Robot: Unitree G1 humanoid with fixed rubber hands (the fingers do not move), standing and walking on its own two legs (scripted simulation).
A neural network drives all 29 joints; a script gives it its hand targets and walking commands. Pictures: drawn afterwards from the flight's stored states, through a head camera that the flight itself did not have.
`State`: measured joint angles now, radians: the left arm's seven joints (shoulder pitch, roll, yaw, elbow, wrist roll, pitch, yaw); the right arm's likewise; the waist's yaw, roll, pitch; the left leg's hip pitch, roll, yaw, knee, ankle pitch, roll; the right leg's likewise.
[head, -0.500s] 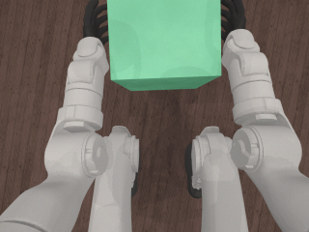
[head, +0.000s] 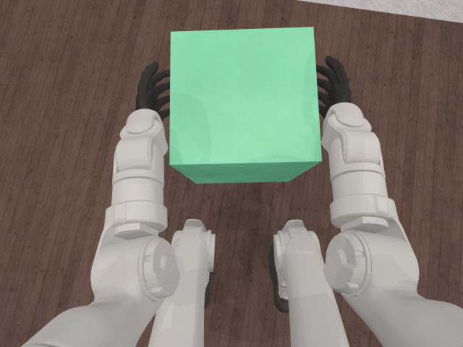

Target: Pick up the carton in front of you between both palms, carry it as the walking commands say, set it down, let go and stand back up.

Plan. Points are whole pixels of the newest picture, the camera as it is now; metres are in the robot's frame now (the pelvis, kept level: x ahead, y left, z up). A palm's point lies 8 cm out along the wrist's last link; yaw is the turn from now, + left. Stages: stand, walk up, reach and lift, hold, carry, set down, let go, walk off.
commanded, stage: reach and lift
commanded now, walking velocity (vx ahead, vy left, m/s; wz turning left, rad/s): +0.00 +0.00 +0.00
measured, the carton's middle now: (242, 122) +0.49 +0.01 -0.12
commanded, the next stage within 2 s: none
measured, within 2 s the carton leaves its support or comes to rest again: neither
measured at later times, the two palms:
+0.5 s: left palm (101, 93) +0.43 +0.15 +0.11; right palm (400, 86) +0.43 -0.15 +0.11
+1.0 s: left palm out of the picture +0.39 +0.15 +0.26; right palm out of the picture +0.39 -0.15 +0.26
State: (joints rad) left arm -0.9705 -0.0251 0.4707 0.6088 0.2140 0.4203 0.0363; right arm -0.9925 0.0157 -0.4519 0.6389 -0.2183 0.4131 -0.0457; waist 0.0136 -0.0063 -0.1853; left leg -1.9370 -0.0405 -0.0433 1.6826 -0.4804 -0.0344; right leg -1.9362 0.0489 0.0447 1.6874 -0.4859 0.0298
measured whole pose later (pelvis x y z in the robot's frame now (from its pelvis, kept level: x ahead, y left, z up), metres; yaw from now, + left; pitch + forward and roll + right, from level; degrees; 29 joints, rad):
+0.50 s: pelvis +0.05 +0.00 +0.14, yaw +0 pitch +28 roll +0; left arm -0.60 -0.11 0.41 0.57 0.23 0.38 0.02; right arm -0.61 0.11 -0.40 0.59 -0.22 0.37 -0.04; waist 0.01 -0.01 -0.22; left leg -1.26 -0.03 -0.05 1.21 -0.43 -0.02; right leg -1.26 0.04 0.05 1.21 -0.44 0.02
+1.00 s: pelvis +0.09 +0.00 +0.25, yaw +0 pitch +3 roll +0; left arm -0.28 -0.16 0.28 0.39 0.24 0.52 0.01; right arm -0.29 0.16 -0.29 0.39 -0.24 0.51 -0.01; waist 0.01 0.00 -0.08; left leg -0.37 -0.02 -0.05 0.57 -0.26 -0.01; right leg -0.36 0.02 0.06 0.57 -0.26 0.01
